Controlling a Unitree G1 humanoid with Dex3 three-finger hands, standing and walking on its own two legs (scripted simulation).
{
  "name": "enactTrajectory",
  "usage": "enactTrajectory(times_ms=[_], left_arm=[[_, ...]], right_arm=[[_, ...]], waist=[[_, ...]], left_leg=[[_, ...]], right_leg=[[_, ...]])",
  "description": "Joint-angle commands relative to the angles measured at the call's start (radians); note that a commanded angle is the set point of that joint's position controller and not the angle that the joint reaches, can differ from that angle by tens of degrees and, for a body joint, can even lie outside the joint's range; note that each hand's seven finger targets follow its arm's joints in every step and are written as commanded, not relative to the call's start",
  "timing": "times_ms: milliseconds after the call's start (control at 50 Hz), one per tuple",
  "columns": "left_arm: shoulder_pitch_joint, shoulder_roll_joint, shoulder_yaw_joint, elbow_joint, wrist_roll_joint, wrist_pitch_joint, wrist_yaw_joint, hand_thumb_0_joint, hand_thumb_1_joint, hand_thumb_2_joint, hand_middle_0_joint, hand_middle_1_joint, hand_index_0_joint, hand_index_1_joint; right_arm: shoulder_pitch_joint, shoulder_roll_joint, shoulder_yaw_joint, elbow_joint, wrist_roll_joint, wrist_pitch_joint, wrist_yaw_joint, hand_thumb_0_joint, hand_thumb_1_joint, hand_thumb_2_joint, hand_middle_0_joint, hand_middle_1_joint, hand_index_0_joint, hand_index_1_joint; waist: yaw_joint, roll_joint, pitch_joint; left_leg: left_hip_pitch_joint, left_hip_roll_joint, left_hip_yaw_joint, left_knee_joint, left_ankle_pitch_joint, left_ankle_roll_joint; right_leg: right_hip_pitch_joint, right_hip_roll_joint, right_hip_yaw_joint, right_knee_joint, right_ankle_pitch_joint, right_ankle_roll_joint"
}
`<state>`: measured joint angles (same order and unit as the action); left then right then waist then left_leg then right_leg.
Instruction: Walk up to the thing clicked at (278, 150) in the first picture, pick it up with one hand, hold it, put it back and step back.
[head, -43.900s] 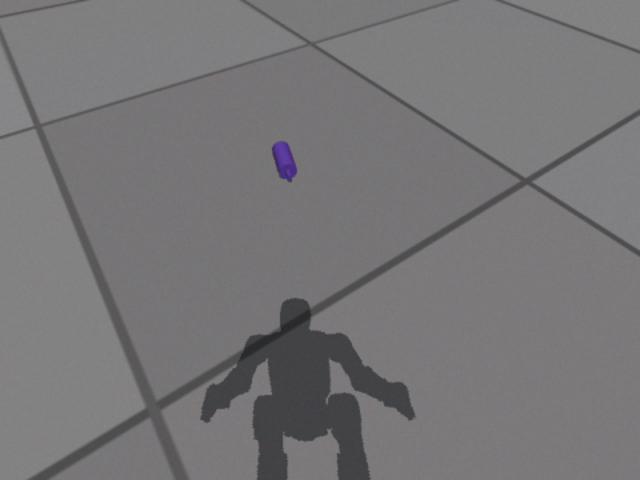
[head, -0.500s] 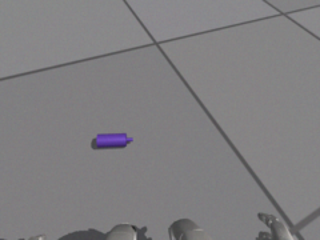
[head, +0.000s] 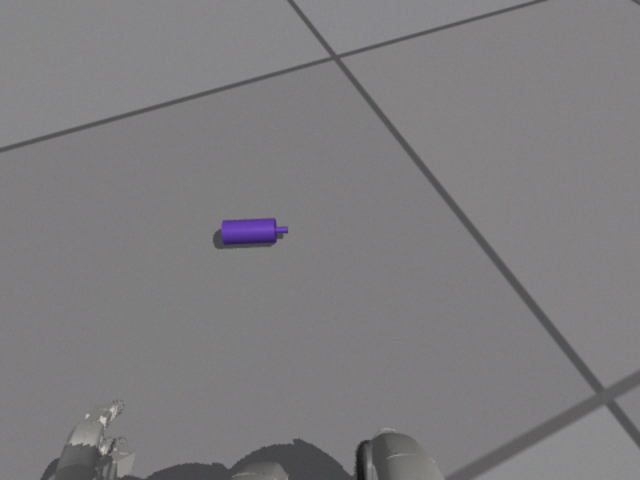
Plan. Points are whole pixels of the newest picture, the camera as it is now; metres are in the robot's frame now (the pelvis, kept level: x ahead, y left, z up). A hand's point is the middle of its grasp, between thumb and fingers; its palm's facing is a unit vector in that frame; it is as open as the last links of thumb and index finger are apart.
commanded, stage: step back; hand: left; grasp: from above
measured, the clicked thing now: (256, 231) +0.92 +0.22 -0.71
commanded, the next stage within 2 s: stand in 1.48 s
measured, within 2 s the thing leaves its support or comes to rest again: neither
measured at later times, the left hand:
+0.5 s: hand out of the picture -0.10 +0.24 -0.14, palm faces -0.05 -0.91 -0.41, open 7.4 cm
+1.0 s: hand out of the picture -0.08 +0.25 -0.13, palm faces -0.01 -0.91 -0.40, open 7.4 cm
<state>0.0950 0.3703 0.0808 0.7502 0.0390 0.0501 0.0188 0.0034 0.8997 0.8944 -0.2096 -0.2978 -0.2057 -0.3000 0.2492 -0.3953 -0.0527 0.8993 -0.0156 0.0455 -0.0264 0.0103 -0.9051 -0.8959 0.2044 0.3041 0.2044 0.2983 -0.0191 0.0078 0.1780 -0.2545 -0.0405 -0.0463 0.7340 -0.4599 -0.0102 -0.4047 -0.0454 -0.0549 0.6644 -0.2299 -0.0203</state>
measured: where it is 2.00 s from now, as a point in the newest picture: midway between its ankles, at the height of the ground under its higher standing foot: outside the picture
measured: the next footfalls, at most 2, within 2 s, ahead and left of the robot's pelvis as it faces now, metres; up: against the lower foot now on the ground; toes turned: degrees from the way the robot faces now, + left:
left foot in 0.02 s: +0.00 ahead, +0.12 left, +0.00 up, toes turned -2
right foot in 0.36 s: -0.13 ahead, -0.15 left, +0.00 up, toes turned -1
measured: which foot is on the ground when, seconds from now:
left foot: up 0.00-0.00, down 0.02-0.38, up 0.40-0.62, down 0.64-0.96, up 0.98-1.00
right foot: down 0.00-0.04, up 0.06-0.34, down 0.36-0.68, up 0.70-0.92, down 0.94-1.00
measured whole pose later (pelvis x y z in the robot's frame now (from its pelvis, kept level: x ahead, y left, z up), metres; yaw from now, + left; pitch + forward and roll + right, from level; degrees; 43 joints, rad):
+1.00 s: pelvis -0.17 -0.03 +0.00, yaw -1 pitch -4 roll -1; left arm 0.19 0.38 0.08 0.98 0.03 -0.03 -0.01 0.00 0.90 0.89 -0.21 -0.30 -0.20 -0.30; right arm 0.28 -0.39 -0.06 0.97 -0.02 0.02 0.00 0.01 -0.90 -0.90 0.21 0.30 0.21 0.30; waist -0.02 0.04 0.08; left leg -0.24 0.02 -0.09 0.74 -0.45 0.00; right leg -0.29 0.02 -0.05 0.61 -0.25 -0.02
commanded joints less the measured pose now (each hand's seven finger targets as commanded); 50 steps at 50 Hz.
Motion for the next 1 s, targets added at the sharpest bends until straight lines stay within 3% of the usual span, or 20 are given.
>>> enactTrajectory(times_ms=[0, 20, 40, 60, 120, 260, 300, 320, 360, 380, 440, 540, 620, 660, 680, 780, 880, 920, 960, 980], left_arm=[[0.043, 0.205, 0.038, -0.066, -0.018, 0.012, 0.004, 0.000, 0.900, 0.900, -0.200, -0.300, -0.200, -0.300], [0.036, 0.171, 0.030, -0.081, -0.026, 0.010, 0.002, 0.000, 0.900, 0.900, -0.200, -0.300, -0.200, -0.300], [-0.047, 0.209, 0.052, -0.086, -0.024, 0.011, 0.016, 0.000, 0.900, 0.900, -0.200, -0.300, -0.200, -0.300], [-0.062, 0.228, 0.058, -0.078, -0.015, 0.013, 0.019, 0.000, 0.900, 0.900, -0.200, -0.300, -0.200, -0.300], [0.031, 0.206, 0.050, -0.020, -0.035, 0.013, 0.006, 0.000, 0.900, 0.900, -0.200, -0.300, -0.200, -0.300], [0.071, 0.172, 0.027, 0.011, -0.023, -0.047, 0.003, 0.000, 0.900, 0.900, -0.200, -0.300, -0.200, -0.300], [0.153, 0.162, 0.032, 0.072, -0.019, -0.065, 0.006, 0.000, 0.900, 0.900, -0.200, -0.300, -0.200, -0.300], [0.176, 0.189, 0.041, 0.107, -0.006, -0.071, 0.010, 0.000, 0.900, 0.900, -0.200, -0.300, -0.200, -0.300], [0.128, 0.324, 0.072, 0.087, 0.011, -0.083, 0.007, 0.000, 0.900, 0.900, -0.200, -0.300, -0.200, -0.300], [0.065, 0.401, 0.083, 0.065, 0.013, -0.079, 0.012, 0.000, 0.900, 0.900, -0.200, -0.300, -0.200, -0.300], [-0.055, 0.278, 0.052, 0.052, 0.005, -0.089, 0.011, 0.000, 0.900, 0.900, -0.200, -0.300, -0.200, -0.300], [0.070, 0.290, 0.063, 0.103, 0.017, -0.093, -0.004, 0.000, 0.900, 0.900, -0.200, -0.300, -0.200, -0.300], [0.069, 0.250, 0.038, 0.109, 0.006, -0.066, -0.019, 0.000, 0.900, 0.900, -0.200, -0.300, -0.200, -0.300], [0.084, 0.143, 0.002, 0.091, -0.022, -0.065, -0.018, 0.000, 0.900, 0.900, -0.200, -0.300, -0.200, -0.300], [-0.012, 0.248, 0.035, 0.099, -0.008, -0.072, -0.010, 0.000, 0.900, 0.900, -0.200, -0.300, -0.200, -0.300], [0.055, 0.217, 0.034, 0.128, -0.016, -0.093, -0.039, 0.000, 0.900, 0.900, -0.200, -0.300, -0.200, -0.300], [0.119, 0.195, 0.036, 0.171, -0.018, -0.097, -0.032, 0.000, 0.900, 0.900, -0.200, -0.300, -0.200, -0.300], [0.193, 0.223, 0.048, 0.207, -0.011, -0.102, -0.015, 0.000, 0.900, 0.900, -0.200, -0.300, -0.200, -0.300], [0.157, 0.338, 0.073, 0.176, 0.003, -0.111, -0.006, 0.000, 0.900, 0.900, -0.200, -0.300, -0.200, -0.300], [0.074, 0.351, 0.070, 0.153, 0.002, -0.108, -0.010, 0.000, 0.900, 0.900, -0.200, -0.300, -0.200, -0.300]], right_arm=[[0.083, -0.205, -0.065, -0.050, -0.021, -0.041, -0.009, 0.000, -0.900, -0.900, 0.200, 0.300, 0.200, 0.300], [0.046, -0.297, -0.083, -0.070, -0.030, -0.038, -0.005, 0.000, -0.900, -0.900, 0.200, 0.300, 0.200, 0.300], [-0.005, -0.369, -0.090, -0.096, -0.032, -0.034, 0.002, 0.000, -0.900, -0.900, 0.200, 0.300, 0.200, 0.300], [-0.056, -0.364, -0.092, -0.109, -0.034, -0.043, -0.005, 0.000, -0.900, -0.900, 0.200, 0.300, 0.200, 0.300], [-0.141, -0.232, -0.053, -0.131, -0.036, -0.046, -0.016, 0.000, -0.900, -0.900, 0.200, 0.300, 0.200, 0.300], [-0.066, -0.225, -0.058, -0.106, -0.020, -0.031, -0.005, 0.000, -0.900, -0.900, 0.200, 0.300, 0.200, 0.300], [-0.100, -0.239, -0.056, -0.105, -0.018, -0.012, 0.007, 0.000, -0.900, -0.900, 0.200, 0.300, 0.200, 0.300], [-0.096, -0.208, -0.049, -0.099, -0.013, -0.005, 0.009, 0.000, -0.900, -0.900, 0.200, 0.300, 0.200, 0.300], [-0.088, -0.132, -0.026, -0.128, -0.013, -0.007, 0.011, 0.000, -0.900, -0.900, 0.200, 0.300, 0.200, 0.300], [-0.167, -0.186, -0.048, -0.126, -0.019, -0.002, -0.001, 0.000, -0.900, -0.900, 0.200, 0.300, 0.200, 0.300], [-0.124, -0.215, -0.062, -0.061, 0.001, -0.012, 0.021, 0.000, -0.900, -0.900, 0.200, 0.300, 0.200, 0.300], [-0.133, -0.171, -0.042, -0.057, -0.016, -0.044, 0.039, 0.000, -0.900, -0.900, 0.200, 0.300, 0.200, 0.300], [-0.006, -0.169, -0.064, 0.010, -0.022, -0.078, 0.038, 0.000, -0.900, -0.900, 0.200, 0.300, 0.200, 0.300], [0.026, -0.296, -0.095, 0.011, -0.037, -0.090, 0.028, 0.000, -0.900, -0.900, 0.200, 0.300, 0.200, 0.300], [0.035, -0.354, -0.106, 0.008, -0.026, -0.089, 0.032, 0.000, -0.900, -0.900, 0.200, 0.300, 0.200, 0.300], [-0.006, -0.237, -0.077, 0.001, -0.025, -0.106, 0.031, 0.000, -0.900, -0.900, 0.200, 0.300, 0.200, 0.300], [-0.079, -0.228, -0.062, -0.026, -0.013, -0.076, 0.034, 0.000, -0.900, -0.900, 0.200, 0.300, 0.200, 0.300], [-0.064, -0.136, -0.025, -0.035, -0.003, -0.064, 0.027, 0.000, -0.900, -0.900, 0.200, 0.300, 0.200, 0.300], [-0.026, -0.120, -0.022, -0.032, -0.006, -0.056, 0.014, 0.000, -0.900, -0.900, 0.200, 0.300, 0.200, 0.300], [-0.003, -0.194, -0.047, -0.005, -0.012, -0.053, 0.010, 0.000, -0.900, -0.900, 0.200, 0.300, 0.200, 0.300]], waist=[[0.022, -0.057, -0.273], [0.033, 0.176, -0.260], [-0.017, 0.225, -0.219], [-0.015, 0.227, -0.173], [0.058, 0.078, -0.193], [-0.001, 0.191, -0.274], [0.031, 0.179, -0.295], [0.034, 0.122, -0.291], [0.025, -0.178, -0.216], [0.081, -0.204, -0.153], [0.007, -0.083, -0.055], [0.076, -0.199, -0.081], [0.021, -0.125, -0.150], [-0.003, 0.204, -0.169], [-0.040, 0.113, -0.082], [0.005, 0.125, -0.096], [0.052, 0.160, -0.130], [0.095, 0.020, -0.166], [0.086, -0.146, -0.164], [0.061, -0.103, -0.090]], left_leg=[[0.082, 0.101, -0.097, -0.349, 0.338, 0.057], [0.130, 0.312, -0.376, -0.363, 0.516, 0.155], [-0.029, 0.427, -0.471, -0.390, 0.558, 0.298], [-0.144, 0.474, -0.521, -0.410, 0.569, 0.345], [-0.008, 0.280, -0.185, -0.280, 0.757, 0.243], [0.229, 0.272, -0.153, -0.176, 0.593, 0.231], [0.142, 0.231, -0.098, -0.102, 0.477, 0.184], [0.023, 0.196, -0.086, -0.037, 0.379, 0.146], [-0.352, 0.011, -0.032, 0.121, -0.081, 0.035], [-0.193, 0.050, -0.132, 0.232, -0.124, 0.012], [-0.140, 0.008, -0.109, 0.303, 0.038, 0.014], [-0.190, 0.026, -0.027, 0.013, -0.030, -0.008], [0.125, 0.000, 0.039, -0.391, 0.089, 0.018], [0.296, 0.317, -0.538, -0.535, -0.235, 0.157], [0.100, 0.405, -0.646, -0.567, -0.388, 0.266], [0.113, 0.245, -0.270, -0.441, 0.066, 0.191], [-0.109, 0.197, -0.144, -0.331, 0.033, 0.146], [-0.246, 0.118, -0.085, -0.137, -0.005, 0.086], [-0.321, -0.001, -0.063, 0.188, -0.126, 0.026], [-0.246, 0.041, -0.074, 0.240, -0.131, 0.022]], right_leg=[[0.160, -0.117, 0.189, 0.026, 0.203, -0.057], [-0.030, 0.033, 0.074, 0.204, -0.091, -0.004], [-0.034, 0.097, 0.119, 0.379, -0.425, 0.019], [0.015, 0.079, 0.208, 0.529, -0.437, 0.019], [-0.067, 0.139, 0.239, 0.639, -0.298, 0.007], [0.017, 0.045, 0.108, 0.000, -0.281, 0.034], [0.184, 0.079, 0.040, -0.303, -0.091, 0.022], [0.297, 0.062, 0.106, -0.351, -0.017, 0.008], [0.320, -0.207, 0.549, -0.350, -0.207, -0.099], [-0.010, -0.372, 0.678, -0.402, -0.293, -0.242], [-0.040, -0.196, 0.358, -0.338, -0.187, -0.166], [0.145, -0.161, 0.352, -0.345, -0.459, -0.143], [0.097, -0.111, 0.228, -0.151, -0.285, -0.096], [-0.276, 0.075, 0.024, 0.212, -0.313, 0.003], [-0.231, 0.008, 0.114, 0.269, -0.334, -0.001], [-0.105, -0.003, 0.067, 0.136, -0.201, -0.005], [0.243, 0.060, -0.007, -0.137, -0.057, -0.004], [0.436, 0.029, 0.090, -0.232, -0.042, -0.006], [0.317, -0.329, 0.595, -0.458, -0.448, -0.144], [0.146, -0.364, 0.631, -0.478, -0.576, -0.215]])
